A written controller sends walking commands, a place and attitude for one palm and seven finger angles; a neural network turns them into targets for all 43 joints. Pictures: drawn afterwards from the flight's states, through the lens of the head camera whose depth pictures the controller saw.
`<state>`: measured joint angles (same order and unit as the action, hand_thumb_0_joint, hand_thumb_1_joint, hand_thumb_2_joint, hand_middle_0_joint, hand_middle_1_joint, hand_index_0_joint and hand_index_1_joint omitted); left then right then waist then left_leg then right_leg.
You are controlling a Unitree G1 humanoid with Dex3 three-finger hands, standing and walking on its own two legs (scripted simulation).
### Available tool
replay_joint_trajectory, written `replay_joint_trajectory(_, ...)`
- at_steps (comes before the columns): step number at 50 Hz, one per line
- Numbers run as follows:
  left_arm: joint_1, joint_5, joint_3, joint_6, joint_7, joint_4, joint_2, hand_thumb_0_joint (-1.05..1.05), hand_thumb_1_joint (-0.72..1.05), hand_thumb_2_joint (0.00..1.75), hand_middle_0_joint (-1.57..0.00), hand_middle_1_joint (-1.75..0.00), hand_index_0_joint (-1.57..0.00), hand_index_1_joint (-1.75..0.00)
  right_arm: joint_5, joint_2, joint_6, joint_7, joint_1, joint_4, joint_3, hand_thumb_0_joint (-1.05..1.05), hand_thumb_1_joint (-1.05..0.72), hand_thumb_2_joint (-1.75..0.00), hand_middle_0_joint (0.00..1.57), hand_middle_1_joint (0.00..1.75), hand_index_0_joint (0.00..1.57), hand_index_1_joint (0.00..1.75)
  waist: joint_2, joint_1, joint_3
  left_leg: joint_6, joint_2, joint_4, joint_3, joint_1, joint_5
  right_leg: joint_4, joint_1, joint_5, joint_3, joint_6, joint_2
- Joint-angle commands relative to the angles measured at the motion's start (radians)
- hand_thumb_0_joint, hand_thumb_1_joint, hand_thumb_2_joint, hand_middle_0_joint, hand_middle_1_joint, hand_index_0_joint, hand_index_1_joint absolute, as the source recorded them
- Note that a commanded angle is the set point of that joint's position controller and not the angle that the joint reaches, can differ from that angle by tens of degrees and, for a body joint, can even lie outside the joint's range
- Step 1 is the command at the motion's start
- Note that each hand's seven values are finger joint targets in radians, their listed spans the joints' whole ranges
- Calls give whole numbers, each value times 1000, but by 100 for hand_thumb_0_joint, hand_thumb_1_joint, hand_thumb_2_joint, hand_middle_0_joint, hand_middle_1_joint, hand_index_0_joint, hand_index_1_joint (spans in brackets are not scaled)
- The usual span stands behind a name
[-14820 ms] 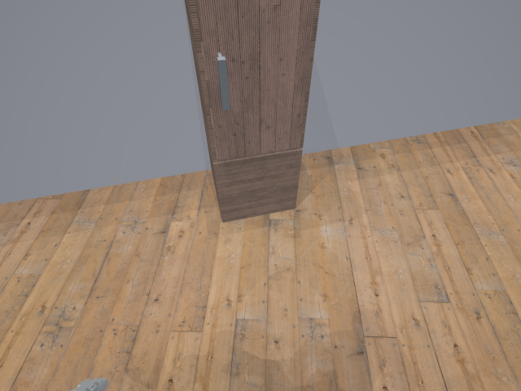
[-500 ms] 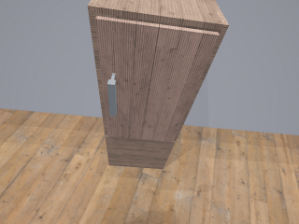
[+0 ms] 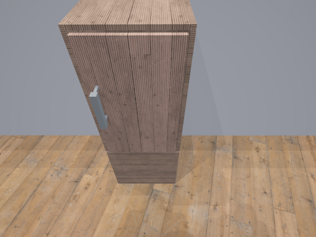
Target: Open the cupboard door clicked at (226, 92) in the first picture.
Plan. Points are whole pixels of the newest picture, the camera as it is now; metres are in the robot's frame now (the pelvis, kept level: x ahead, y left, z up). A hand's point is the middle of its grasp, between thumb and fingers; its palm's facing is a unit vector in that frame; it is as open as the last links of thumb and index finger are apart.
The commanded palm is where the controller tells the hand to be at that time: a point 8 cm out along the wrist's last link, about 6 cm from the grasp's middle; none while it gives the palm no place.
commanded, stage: come to a stop and stand still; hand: left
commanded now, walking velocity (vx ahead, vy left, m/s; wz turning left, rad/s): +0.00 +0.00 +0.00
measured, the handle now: (100, 108) +0.54 +0.23 -0.01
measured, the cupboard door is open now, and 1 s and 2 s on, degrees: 0 0 0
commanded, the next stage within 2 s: look again from close up in 0.32 s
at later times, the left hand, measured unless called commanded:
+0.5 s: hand out of the picture -0.03 +0.13 -0.17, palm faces +0.03 -0.99 -0.16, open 7.3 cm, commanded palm none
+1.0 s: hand out of the picture +0.01 +0.20 -0.18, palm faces -0.03 -0.98 -0.20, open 7.3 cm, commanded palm none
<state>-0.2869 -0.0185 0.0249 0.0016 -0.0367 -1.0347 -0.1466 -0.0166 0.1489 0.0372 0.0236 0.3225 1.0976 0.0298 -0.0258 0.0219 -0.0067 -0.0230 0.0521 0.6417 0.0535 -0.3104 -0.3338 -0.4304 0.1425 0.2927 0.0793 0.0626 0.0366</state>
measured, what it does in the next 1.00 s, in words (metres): steps on the spot: left foot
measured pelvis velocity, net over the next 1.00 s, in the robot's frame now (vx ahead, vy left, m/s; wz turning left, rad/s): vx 0.00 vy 0.03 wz -0.04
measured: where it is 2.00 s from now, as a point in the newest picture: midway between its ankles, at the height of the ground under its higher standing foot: outside the picture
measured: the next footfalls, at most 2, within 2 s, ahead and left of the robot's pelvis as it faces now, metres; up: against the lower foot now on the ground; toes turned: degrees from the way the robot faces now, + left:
left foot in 0.04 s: +0.02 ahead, +0.12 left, +0.00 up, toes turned +1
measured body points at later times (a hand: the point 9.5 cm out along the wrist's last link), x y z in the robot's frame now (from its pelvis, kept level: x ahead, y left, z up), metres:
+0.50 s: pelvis +0.00 -0.01 +0.00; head +0.01 -0.02 +0.45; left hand -0.03 +0.18 -0.16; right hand +0.02 -0.24 -0.16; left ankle -0.01 +0.12 -0.73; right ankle -0.04 -0.08 -0.74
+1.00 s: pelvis +0.00 +0.03 +0.00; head +0.01 +0.02 +0.45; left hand +0.02 +0.25 -0.16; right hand -0.03 -0.18 -0.16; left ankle -0.01 +0.12 -0.74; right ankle -0.04 -0.08 -0.74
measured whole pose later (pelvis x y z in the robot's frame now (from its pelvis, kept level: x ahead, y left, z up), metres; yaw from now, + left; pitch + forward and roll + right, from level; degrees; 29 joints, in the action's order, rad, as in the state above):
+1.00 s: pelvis +0.00 +0.03 +0.00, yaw -2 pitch +0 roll +0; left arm -0.29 -0.01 -0.01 0.00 -0.04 -1.08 -0.15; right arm -0.02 0.12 -0.02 0.03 0.33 1.12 -0.03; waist 0.01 0.01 0.01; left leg 0.04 -0.03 0.47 0.07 -0.18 -0.28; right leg -0.49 0.17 0.32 0.03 0.02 0.00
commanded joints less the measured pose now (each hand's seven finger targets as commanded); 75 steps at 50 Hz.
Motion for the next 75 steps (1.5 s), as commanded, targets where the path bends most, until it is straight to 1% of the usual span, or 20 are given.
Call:
replay_joint_trajectory(1,-53,17,-1,26,5,4,-76,0,90,90,-20,-30,-20,-30,5,36,-49,14,38,-17,-11,0,-90,-90,20,30,20,30,63,-12,39,24,33,-239,-54,158,282,72,76,-356,-146,20,-170)
replay_joint_trajectory(5,-86,17,-5,21,-1,-34,-54,0,90,90,-20,-30,-20,-30,5,58,-65,29,11,12,-16,0,-90,-90,20,30,20,30,-77,-35,4,56,94,-228,-79,172,462,67,14,-319,-126,-27,-140)
replay_joint_trajectory(20,-128,10,-22,28,-4,-93,-36,0,90,90,-20,-30,-20,-30,8,48,-54,31,-10,30,-28,0,-90,-90,20,30,20,30,58,-29,86,34,60,-297,-57,166,237,150,18,-293,-143,-41,-150)
replay_joint_trajectory(21,-208,-9,-12,60,-49,-112,-87,0,90,90,-20,-30,-20,-30,15,92,-68,12,-113,-44,-16,0,-90,-90,20,30,20,30,64,-65,140,3,28,-27,8,46,124,132,64,-836,-255,-141,-228)
replay_joint_trajectory(22,-188,-9,-2,68,-44,-65,-127,0,90,90,-20,-30,-20,-30,12,35,-50,9,-45,-78,-19,0,-90,-90,20,30,20,30,77,-9,79,30,-9,30,-54,-7,-22,99,-9,-876,-266,-125,-266)
replay_joint_trajectory(23,-153,-8,-7,67,-35,-49,-110,0,90,90,-20,-30,-20,-30,9,40,-49,9,-27,-72,-12,0,-90,-90,20,30,20,30,-1,2,59,41,-6,45,-47,-9,-30,83,-14,-847,-224,-79,-260)
replay_joint_trajectory(26,-116,-2,-10,65,-25,-23,-97,0,90,90,-20,-30,-20,-30,9,29,-51,0,11,-81,-17,0,-90,-90,20,30,20,30,83,11,-33,36,-6,-59,-37,63,38,64,-20,-504,-188,45,-212)
replay_joint_trajectory(30,-89,6,-18,47,-19,-6,-62,0,90,90,-20,-30,-20,-30,-1,66,-64,4,42,-71,-23,0,-90,-90,20,30,20,30,40,0,61,61,40,-185,-91,97,186,49,101,-176,-163,8,-130)
replay_joint_trajectory(38,-88,9,-25,25,-5,-17,-85,0,90,90,-20,-30,-20,-30,0,87,-68,7,27,-51,-39,0,-90,-90,20,30,20,30,57,-32,135,80,43,-275,-127,32,137,41,80,-33,-147,-7,-110)
replay_joint_trajectory(50,-73,9,-24,19,-3,-25,-90,0,90,90,-20,-30,-20,-30,3,82,-80,14,51,-7,-41,0,-90,-90,20,30,20,30,18,-34,77,89,50,-278,-126,80,253,9,34,-133,-134,-15,-119)
replay_joint_trajectory(51,-148,-3,-20,41,-42,-54,-115,0,90,90,-20,-30,-20,-30,16,120,-80,6,-68,-81,-32,0,-90,-90,20,30,20,30,68,-69,125,51,55,-60,-81,23,359,44,89,-549,-193,-40,-185)
replay_joint_trajectory(52,596,186,155,247,-43,1512,-398,0,88,89,-20,-32,-20,-32,55,308,-235,40,-35,-420,13,0,-90,-90,20,30,20,30,-129,76,-416,54,-46,-185,-94,314,503,-56,27,-488,-105,-19,-82)
replay_joint_trajectory(53,148,102,130,190,-74,1263,-319,0,85,88,-20,-33,-20,-33,39,201,-330,68,-112,-357,-31,0,-90,-90,20,30,20,30,-308,-29,-422,34,12,-206,-86,448,702,-127,80,-239,-77,-3,-38)
replay_joint_trajectory(54,122,115,87,138,-126,1174,-251,0,83,87,-21,-34,-21,-34,47,185,-358,72,-105,-282,-16,0,-90,-90,20,30,20,30,-259,-1,-345,-2,12,-202,-86,333,606,-151,142,-89,-28,-22,-39)
replay_joint_trajectory(55,-179,140,-73,37,-112,915,46,0,81,86,-21,-36,-21,-36,58,147,-353,56,-71,-270,-11,0,-90,-90,20,30,20,30,-156,17,-171,6,15,-219,-106,235,552,-151,219,-37,-4,-38,-43)
replay_joint_trajectory(58,-10,151,1,163,-53,1032,-41,0,74,83,-21,-40,-21,-40,33,234,-366,43,-96,-394,32,0,-90,-90,20,30,20,30,93,54,-11,28,-22,-84,-131,28,308,-131,338,-73,29,-42,-32)
replay_joint_trajectory(62,-360,213,56,387,127,824,43,0,64,79,-22,-47,-22,-47,15,221,-352,6,-160,-520,63,0,-90,-90,20,30,20,30,369,-59,-89,19,-50,106,-92,-238,212,-325,463,-74,45,-39,-15)
replay_joint_trajectory(66,-349,294,199,596,353,871,-92,0,55,75,-22,-53,-22,-53,23,229,-336,-36,-214,-638,80,0,-90,-90,20,30,20,30,72,-108,-219,-4,-86,257,-47,-346,212,-498,497,-161,-8,-11,-30)
replay_joint_trajectory(69,-203,284,303,583,341,1029,-228,0,48,72,-23,-57,-23,-57,21,226,-299,-26,-223,-713,76,0,-90,-90,20,30,20,30,-61,-119,-289,17,-89,306,-29,-428,128,-551,528,-78,-52,-10,-21)
replay_joint_trajectory(75,139,294,233,655,258,1431,-221,0,34,66,-24,-66,-24,-66,18,200,-284,17,-150,-736,46,0,-90,-90,20,30,20,30,-119,9,-376,60,-50,405,-81,-415,-1,-506,643,122,-123,-27,-12)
